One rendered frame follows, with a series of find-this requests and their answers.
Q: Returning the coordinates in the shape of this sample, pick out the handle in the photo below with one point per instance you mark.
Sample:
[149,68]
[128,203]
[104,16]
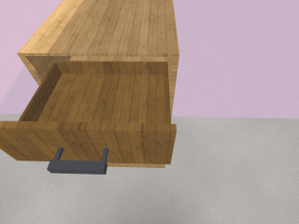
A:
[57,166]

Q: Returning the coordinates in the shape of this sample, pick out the cabinet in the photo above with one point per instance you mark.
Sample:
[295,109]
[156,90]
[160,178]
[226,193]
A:
[106,31]

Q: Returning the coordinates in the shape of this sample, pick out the drawer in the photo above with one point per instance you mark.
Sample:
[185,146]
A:
[86,106]

